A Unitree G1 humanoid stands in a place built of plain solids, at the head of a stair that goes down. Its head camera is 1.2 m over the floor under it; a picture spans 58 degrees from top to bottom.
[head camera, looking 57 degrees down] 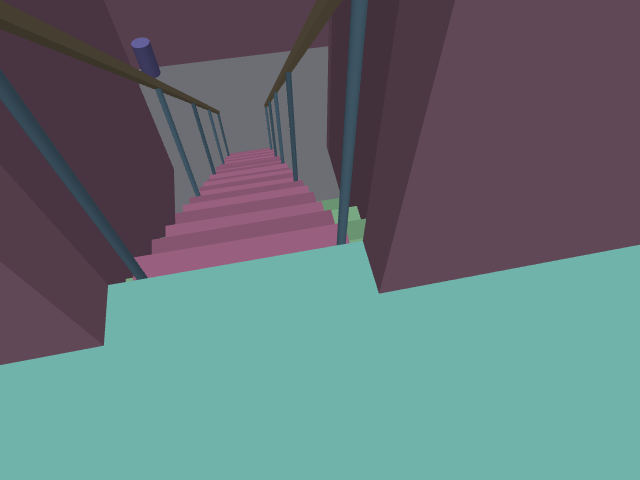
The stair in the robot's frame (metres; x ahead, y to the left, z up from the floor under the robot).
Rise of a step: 0.20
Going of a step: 0.22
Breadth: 0.81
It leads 12 degrees to the left of straight ahead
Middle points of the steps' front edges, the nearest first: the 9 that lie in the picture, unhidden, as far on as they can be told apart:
0.70 0.26 0.00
0.91 0.30 -0.20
1.12 0.35 -0.40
1.34 0.39 -0.61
1.56 0.43 -0.80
1.77 0.48 -0.99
1.99 0.52 -1.20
2.21 0.57 -1.40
2.42 0.61 -1.59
